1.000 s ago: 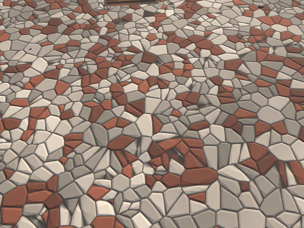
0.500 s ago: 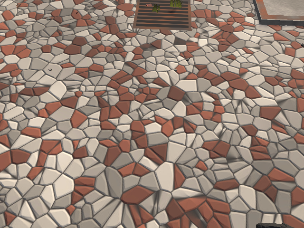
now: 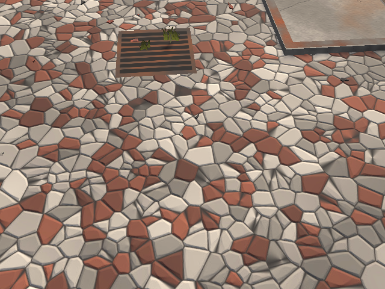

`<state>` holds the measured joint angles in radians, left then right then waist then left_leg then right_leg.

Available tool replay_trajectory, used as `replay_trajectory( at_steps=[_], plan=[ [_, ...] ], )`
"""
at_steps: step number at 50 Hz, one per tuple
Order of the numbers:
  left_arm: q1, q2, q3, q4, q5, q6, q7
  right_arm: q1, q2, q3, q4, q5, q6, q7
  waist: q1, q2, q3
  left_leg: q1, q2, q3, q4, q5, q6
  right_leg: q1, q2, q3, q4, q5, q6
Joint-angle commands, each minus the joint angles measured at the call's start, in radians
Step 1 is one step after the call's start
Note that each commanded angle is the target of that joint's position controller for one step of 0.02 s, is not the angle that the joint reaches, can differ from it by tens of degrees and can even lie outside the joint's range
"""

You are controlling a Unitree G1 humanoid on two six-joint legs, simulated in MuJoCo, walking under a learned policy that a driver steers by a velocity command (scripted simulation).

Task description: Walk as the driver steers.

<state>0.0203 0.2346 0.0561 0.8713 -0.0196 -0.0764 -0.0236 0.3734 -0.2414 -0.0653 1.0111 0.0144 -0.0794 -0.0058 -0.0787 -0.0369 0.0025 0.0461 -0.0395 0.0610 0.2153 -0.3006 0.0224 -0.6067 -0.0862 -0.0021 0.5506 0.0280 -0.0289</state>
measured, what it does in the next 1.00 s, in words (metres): walks ahead: right foot, then left foot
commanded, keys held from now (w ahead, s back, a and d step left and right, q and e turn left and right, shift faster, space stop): w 1.00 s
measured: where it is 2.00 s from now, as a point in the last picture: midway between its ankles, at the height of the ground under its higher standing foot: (180, 143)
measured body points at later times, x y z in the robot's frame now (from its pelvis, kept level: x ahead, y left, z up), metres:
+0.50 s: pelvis +0.27 -0.03 +0.01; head +0.29 -0.04 +0.46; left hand +0.25 +0.23 -0.13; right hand +0.46 -0.27 -0.10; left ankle +0.46 +0.13 -0.69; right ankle +0.18 -0.13 -0.74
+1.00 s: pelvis +0.55 +0.03 +0.01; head +0.57 +0.03 +0.46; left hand +0.72 +0.28 -0.10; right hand +0.54 -0.24 -0.13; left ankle +0.49 +0.11 -0.74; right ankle +0.74 -0.16 -0.68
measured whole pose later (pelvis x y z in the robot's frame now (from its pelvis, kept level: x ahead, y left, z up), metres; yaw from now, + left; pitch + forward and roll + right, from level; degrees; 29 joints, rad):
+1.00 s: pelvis +0.55 +0.03 +0.01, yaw +1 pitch +2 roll +1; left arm 0.07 0.26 0.08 0.90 -0.01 -0.07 0.00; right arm 0.35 -0.23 -0.06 1.00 0.00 -0.09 0.00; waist -0.06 -0.04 0.00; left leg -0.03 -0.06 0.06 0.20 -0.20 0.06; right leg -0.69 -0.13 0.03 0.71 0.05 -0.01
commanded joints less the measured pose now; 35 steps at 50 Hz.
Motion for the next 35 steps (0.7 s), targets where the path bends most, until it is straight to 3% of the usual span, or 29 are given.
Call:
replay_trajectory(
  at_steps=[1, 2, 3, 4, 5, 6, 7, 8, 9, 11, 13, 17, 21, 25, 27, 29, 30, 31, 32, 33, 34, 35],
  plan=[
    [-0.072, 0.1, 0.02, -0.082, -0.004, -0.025, -0.014, 0.019, -0.179, -0.04, -0.019, 0.005, 0.008, -0.009, 0.043, 0.126, 0.059, 0.028, 0.315, -0.129, 0.032, 0.47, 0.145, 0.014, 0.022, -0.013, -0.043, -0.091, -0.037],
    [0.005, 0.125, 0.033, -0.063, -0.002, -0.027, -0.013, -0.008, -0.186, -0.042, -0.025, 0.007, 0.013, -0.01, 0.092, 0.135, 0.012, 0.023, 0.298, -0.108, 0.119, 0.637, 0.129, 0.136, 0.055, -0.043, -0.061, -0.104, -0.056],
    [0.163, 0.167, 0.058, -0.011, 0.002, -0.027, -0.009, -0.023, -0.166, -0.034, -0.03, 0.007, 0.017, -0.01, 0.164, 0.119, -0.082, -0.025, 0.244, -0.066, 0.298, 0.744, 0.104, 0.352, 0.084, -0.065, -0.069, -0.088, -0.083],
    [0.354, 0.241, 0.081, 0.032, 0.015, -0.026, 0.001, -0.018, -0.133, -0.018, -0.053, -0.008, 0.017, -0.01, 0.225, 0.024, -0.229, -0.226, 0.185, -0.019, 0.6, 0.534, 0.066, 0.666, -0.071, 0.111, -0.038, -0.07, -0.146],
    [0.429, 0.317, 0.096, 0.058, 0.015, -0.021, -0.002, 0.101, 0.002, 0.021, -0.061, -0.012, -0.006, 0.001, 0.164, -0.244, -0.354, -0.638, -0.008, -0.026, 0.966, -0.1, -0.002, 1.009, -0.301, 0.593, -0.148, -0.256, -0.309],
    [0.424, 0.223, 0.067, 0.053, 0.009, -0.021, -0.003, 0.047, -0.082, 0.003, -0.052, 0.008, -0.031, 0.007, 0.194, -0.186, -0.365, -0.759, 0.014, -0.172, 1.105, -0.27, 0.013, 1.008, -0.302, 0.716, -0.245, -0.366, -0.295],
    [0.334, 0.178, 0.052, 0.036, 0.007, -0.024, 0.0, -0.046, -0.141, -0.012, -0.083, 0.032, -0.046, 0.011, 0.184, -0.14, -0.222, -0.834, 0.068, -0.166, 1.136, -0.203, 0.033, 0.89, -0.27, 0.57, -0.254, -0.342, -0.247],
    [0.253, 0.15, 0.042, 0.015, 0.013, -0.025, 0.001, -0.102, -0.142, -0.012, -0.095, 0.032, -0.05, 0.005, 0.156, -0.056, -0.144, -0.808, 0.123, -0.137, 1.097, -0.109, 0.039, 0.744, -0.233, 0.446, -0.274, -0.256, -0.221],
    [0.198, 0.122, 0.033, 0.008, 0.023, -0.027, -0.002, -0.13, -0.135, -0.018, -0.098, 0.016, -0.045, -0.001, 0.126, -0.016, -0.079, -0.763, 0.156, -0.128, 1.03, -0.046, 0.036, 0.606, -0.199, 0.36, -0.305, -0.172, -0.209],
    [0.174, 0.093, 0.023, 0.015, 0.032, -0.033, -0.006, -0.092, -0.101, -0.022, -0.089, 0.008, -0.017, -0.005, 0.074, -0.045, -0.055, -0.656, 0.19, -0.136, 0.953, 0.011, 0.035, 0.48, -0.158, 0.272, -0.363, -0.122, -0.198],
    [0.201, 0.118, 0.029, 0.031, 0.025, -0.038, 0.0, -0.098, -0.076, -0.02, -0.092, 0.005, 0.002, -0.008, 0.061, -0.036, -0.024, -0.66, 0.201, -0.125, 0.88, 0.043, 0.021, 0.434, -0.152, 0.219, -0.407, -0.089, -0.211],
    [0.261, 0.15, 0.035, 0.053, 0.021, -0.032, 0.023, -0.229, -0.076, -0.022, -0.135, -0.009, 0.006, -0.006, 0.084, -0.012, 0.02, -0.755, 0.2, -0.116, 0.666, 0.245, -0.014, 0.462, -0.138, 0.145, -0.444, -0.038, -0.201],
    [0.32, 0.155, 0.034, 0.074, 0.011, -0.026, 0.031, -0.36, -0.054, -0.01, -0.168, -0.003, -0.001, 0.008, 0.125, -0.02, 0.05, -0.712, 0.158, -0.073, 0.452, 0.399, -0.018, 0.482, -0.103, 0.064, -0.448, -0.035, -0.167],
    [0.387, 0.163, 0.039, 0.11, 0.005, -0.011, 0.033, -0.463, -0.056, 0.0, -0.205, 0.006, -0.008, 0.029, 0.158, -0.022, 0.084, -0.726, 0.135, -0.062, 0.346, 0.367, -0.005, 0.594, -0.145, 0.058, -0.405, -0.03, -0.164],
    [0.392, 0.174, 0.045, 0.119, 0.001, -0.001, 0.036, -0.477, -0.07, -0.001, -0.221, 0.008, -0.015, 0.041, 0.147, -0.033, 0.087, -0.718, 0.127, -0.065, 0.313, 0.302, 0.019, 0.653, -0.177, 0.067, -0.364, 0.017, -0.153],
    [0.366, 0.189, 0.051, 0.117, -0.001, 0.008, 0.039, -0.417, -0.103, -0.012, -0.213, 0.01, -0.021, 0.046, 0.102, -0.055, 0.05, -0.608, 0.096, -0.042, 0.29, 0.232, 0.047, 0.682, -0.187, 0.063, -0.289, 0.184, -0.132],
    [0.34, 0.191, 0.051, 0.111, -0.003, 0.013, 0.04, -0.323, -0.13, -0.028, -0.187, 0.006, -0.022, 0.045, 0.045, -0.061, -0.007, -0.468, 0.061, -0.01, 0.271, 0.227, 0.067, 0.672, -0.162, 0.034, -0.181, 0.35, -0.113],
    [0.333, 0.165, 0.041, 0.104, 0.001, 0.017, 0.041, -0.148, -0.179, -0.054, -0.131, 0.002, -0.022, 0.038, -0.027, -0.038, -0.113, -0.224, 0.053, -0.008, 0.281, 0.247, 0.098, 0.594, -0.106, -0.007, 0.019, 0.399, -0.084],
    [0.353, 0.126, 0.023, 0.079, 0.024, 0.017, 0.042, 0.034, -0.262, -0.075, -0.095, -0.011, -0.019, 0.027, -0.071, 0.109, -0.269, 0.088, 0.259, -0.255, 0.301, 0.256, 0.165, 0.371, -0.035, -0.058, 0.36, 0.082, -0.044],
    [0.468, -0.003, -0.011, 0.08, 0.016, -0.008, 0.03, 0.064, -0.299, -0.078, -0.075, -0.009, -0.016, 0.037, 0.004, 0.368, -0.378, 0.359, 0.44, -0.732, 0.147, 0.036, 0.316, 0.0, 0.149, 0.008, 0.659, -0.583, 0.006],
    [0.387, 0.11, 0.013, 0.083, -0.008, -0.03, 0.025, 0.037, -0.203, -0.05, -0.087, 0.0, -0.019, 0.038, -0.031, 0.247, -0.32, 0.318, 0.408, -0.744, 0.089, -0.074, 0.274, -0.113, 0.096, 0.125, 0.768, -0.61, -0.013],
    [0.294, 0.151, 0.024, 0.053, -0.026, -0.044, 0.022, -0.048, -0.164, -0.038, -0.103, 0.0, -0.023, 0.034, -0.019, 0.201, -0.19, 0.193, 0.379, -0.597, 0.077, -0.033, 0.23, -0.172, 0.047, 0.102, 0.775, -0.518, -0.031]
  ],
)
Velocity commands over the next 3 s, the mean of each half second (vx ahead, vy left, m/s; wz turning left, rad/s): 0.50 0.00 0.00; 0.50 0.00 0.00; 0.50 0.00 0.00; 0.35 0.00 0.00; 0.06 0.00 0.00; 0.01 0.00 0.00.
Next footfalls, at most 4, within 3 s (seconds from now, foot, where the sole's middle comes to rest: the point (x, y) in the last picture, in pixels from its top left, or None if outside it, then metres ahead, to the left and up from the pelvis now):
0.08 right None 0.22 -0.13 -0.78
0.62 left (154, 279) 0.53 0.11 -0.78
1.18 right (213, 194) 0.85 -0.12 -0.78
1.74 left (152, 138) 1.17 0.12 -0.78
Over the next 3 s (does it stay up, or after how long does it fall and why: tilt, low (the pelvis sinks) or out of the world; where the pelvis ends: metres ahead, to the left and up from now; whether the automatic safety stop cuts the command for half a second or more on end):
stays up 1.15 0.01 0.00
